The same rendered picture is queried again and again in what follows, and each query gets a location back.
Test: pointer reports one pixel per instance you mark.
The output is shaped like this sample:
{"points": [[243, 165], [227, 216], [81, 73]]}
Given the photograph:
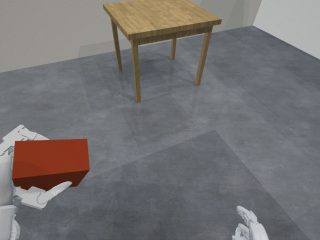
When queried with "left robot hand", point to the left robot hand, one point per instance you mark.
{"points": [[33, 197]]}

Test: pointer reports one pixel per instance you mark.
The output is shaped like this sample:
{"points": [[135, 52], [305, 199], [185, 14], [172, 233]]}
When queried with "table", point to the table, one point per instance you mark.
{"points": [[149, 21]]}

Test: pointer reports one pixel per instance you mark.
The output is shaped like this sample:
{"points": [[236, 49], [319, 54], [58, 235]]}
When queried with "sponge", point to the sponge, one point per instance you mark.
{"points": [[45, 164]]}

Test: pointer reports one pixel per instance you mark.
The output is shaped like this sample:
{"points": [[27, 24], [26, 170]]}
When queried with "robot left forearm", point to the robot left forearm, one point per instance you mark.
{"points": [[9, 228]]}

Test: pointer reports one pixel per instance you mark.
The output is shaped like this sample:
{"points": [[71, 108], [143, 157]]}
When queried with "right robot hand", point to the right robot hand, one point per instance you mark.
{"points": [[255, 231]]}

